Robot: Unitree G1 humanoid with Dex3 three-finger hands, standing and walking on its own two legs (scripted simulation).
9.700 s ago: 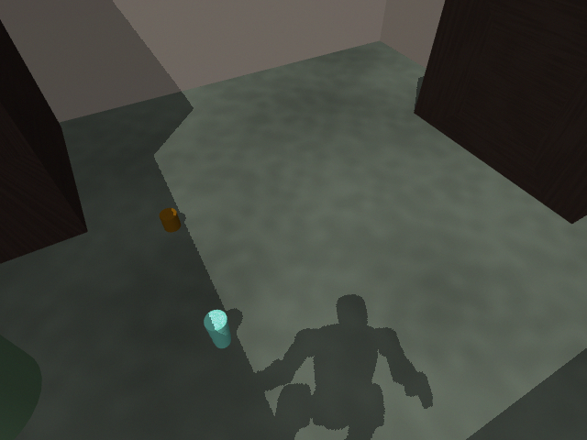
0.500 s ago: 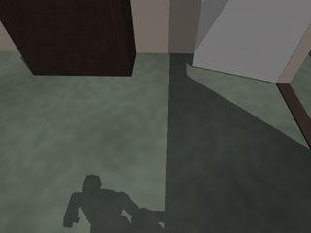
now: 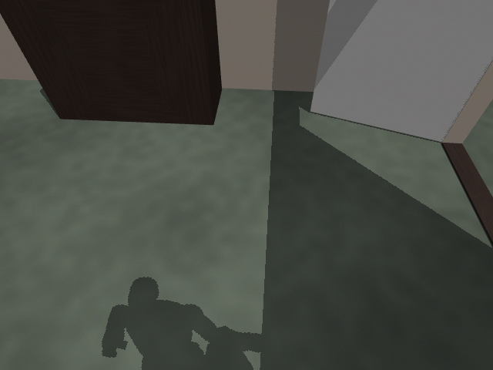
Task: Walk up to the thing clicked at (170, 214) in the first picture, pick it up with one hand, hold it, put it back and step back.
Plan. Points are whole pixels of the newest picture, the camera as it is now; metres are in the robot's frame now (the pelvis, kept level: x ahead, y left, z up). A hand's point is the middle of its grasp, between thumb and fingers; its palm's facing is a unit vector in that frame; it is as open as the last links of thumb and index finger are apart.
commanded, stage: stand
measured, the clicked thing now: out of the picture +0.22 +1.25 -0.74
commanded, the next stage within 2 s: none
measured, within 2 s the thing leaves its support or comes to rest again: neither
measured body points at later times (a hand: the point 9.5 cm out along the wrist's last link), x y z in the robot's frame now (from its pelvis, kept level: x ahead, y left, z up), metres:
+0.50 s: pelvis +0.00 +0.01 +0.00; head +0.01 +0.01 +0.45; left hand +0.07 +0.31 -0.13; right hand +0.08 -0.29 -0.13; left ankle +0.00 +0.14 -0.75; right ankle +0.02 -0.13 -0.75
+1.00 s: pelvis +0.00 +0.01 +0.00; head +0.01 +0.01 +0.45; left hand +0.07 +0.31 -0.13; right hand +0.08 -0.29 -0.13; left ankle +0.00 +0.14 -0.75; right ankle +0.02 -0.13 -0.75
